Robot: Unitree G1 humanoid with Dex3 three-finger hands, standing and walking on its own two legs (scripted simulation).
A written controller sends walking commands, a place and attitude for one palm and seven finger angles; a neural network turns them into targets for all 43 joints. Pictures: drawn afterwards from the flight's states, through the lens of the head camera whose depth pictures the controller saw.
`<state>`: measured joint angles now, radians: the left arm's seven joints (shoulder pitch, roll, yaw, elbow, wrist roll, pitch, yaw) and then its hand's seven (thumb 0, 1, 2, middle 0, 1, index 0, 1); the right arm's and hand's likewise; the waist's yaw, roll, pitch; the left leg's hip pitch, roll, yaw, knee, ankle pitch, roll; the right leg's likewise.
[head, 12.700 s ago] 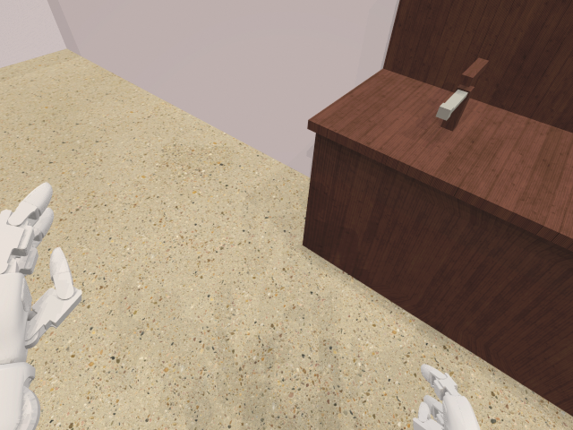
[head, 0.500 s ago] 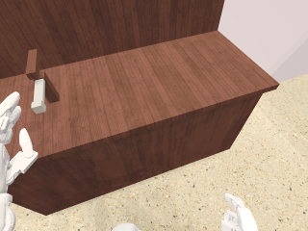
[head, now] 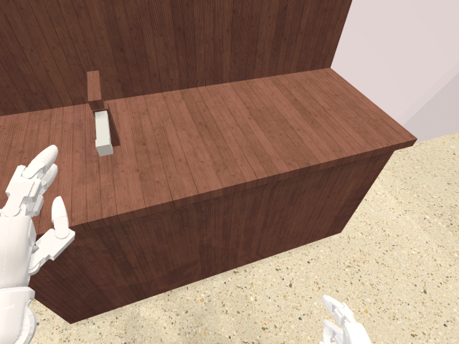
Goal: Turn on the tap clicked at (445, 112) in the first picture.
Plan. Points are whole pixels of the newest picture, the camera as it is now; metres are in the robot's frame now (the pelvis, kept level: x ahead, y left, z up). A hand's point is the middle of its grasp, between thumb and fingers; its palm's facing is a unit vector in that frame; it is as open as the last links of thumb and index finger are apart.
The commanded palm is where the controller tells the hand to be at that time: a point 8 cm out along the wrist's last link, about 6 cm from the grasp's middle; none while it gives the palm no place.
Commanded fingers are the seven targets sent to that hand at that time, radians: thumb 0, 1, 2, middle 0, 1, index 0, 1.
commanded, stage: come to a stop and stand still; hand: left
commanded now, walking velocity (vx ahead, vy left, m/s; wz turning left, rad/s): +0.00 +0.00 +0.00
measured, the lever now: (104, 146) +0.47 +0.32 +0.06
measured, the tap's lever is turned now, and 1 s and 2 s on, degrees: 0 0 0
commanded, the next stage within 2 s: look again from close up in 0.32 s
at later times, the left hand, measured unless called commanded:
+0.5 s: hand (18, 241) +0.19 +0.28 +0.16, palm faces +0.48 -0.81 -0.34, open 7.4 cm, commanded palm +0.13 +0.30 +0.19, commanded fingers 0.00 0.90 0.90 -0.20 -0.30 -0.20 -0.30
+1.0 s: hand (75, 199) +0.26 +0.25 +0.16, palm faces +0.47 -0.81 -0.35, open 7.4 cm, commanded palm +0.20 +0.27 +0.19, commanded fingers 0.00 0.90 0.90 -0.20 -0.30 -0.20 -0.30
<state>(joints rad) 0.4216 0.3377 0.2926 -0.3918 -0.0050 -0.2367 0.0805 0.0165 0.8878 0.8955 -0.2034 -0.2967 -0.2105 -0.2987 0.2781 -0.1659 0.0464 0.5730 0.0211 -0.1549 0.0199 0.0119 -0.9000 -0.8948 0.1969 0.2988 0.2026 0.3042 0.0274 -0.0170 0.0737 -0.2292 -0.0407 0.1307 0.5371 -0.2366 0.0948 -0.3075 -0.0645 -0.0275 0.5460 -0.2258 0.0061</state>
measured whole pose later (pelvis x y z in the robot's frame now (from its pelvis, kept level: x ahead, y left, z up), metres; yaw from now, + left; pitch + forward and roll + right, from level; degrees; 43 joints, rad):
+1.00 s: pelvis +0.06 -0.02 +0.01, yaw +5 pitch +0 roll +0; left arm 0.40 0.33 0.34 -0.37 -0.03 -0.19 0.11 0.02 0.89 0.90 -0.21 -0.30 -0.21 -0.30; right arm 0.25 -0.19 0.04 0.59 -0.02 -0.11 -0.04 0.01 -0.90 -0.89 0.20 0.30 0.21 0.30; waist 0.02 -0.01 -0.01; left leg -0.21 -0.03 0.07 0.47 -0.27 0.06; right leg -0.21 0.04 0.03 0.46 -0.25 -0.02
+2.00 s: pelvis +0.17 +0.00 -0.01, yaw +4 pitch -6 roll +0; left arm 0.12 0.48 0.48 -0.30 -0.06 -0.30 0.10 0.01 0.88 0.89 -0.21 -0.30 -0.22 -0.30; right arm 0.24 -0.22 0.02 0.62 0.02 -0.20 -0.02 0.01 -0.90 -0.89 0.19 0.30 0.20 0.30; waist 0.08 -0.06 0.09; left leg -0.28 -0.01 0.05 0.66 -0.28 0.03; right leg -0.36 -0.05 0.01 0.57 -0.11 0.02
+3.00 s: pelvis +0.17 +0.02 +0.00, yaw +7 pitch -3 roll -1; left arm 0.36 0.32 0.35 -0.39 -0.01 -0.23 0.08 0.01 0.89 0.90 -0.20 -0.30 -0.21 -0.30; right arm 0.25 -0.20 0.02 0.60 0.01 -0.16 -0.01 0.01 -0.90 -0.89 0.20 0.30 0.20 0.30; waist 0.04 0.00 0.04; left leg -0.28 0.01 0.10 0.51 -0.19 0.05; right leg -0.26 0.02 0.04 0.46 -0.14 0.01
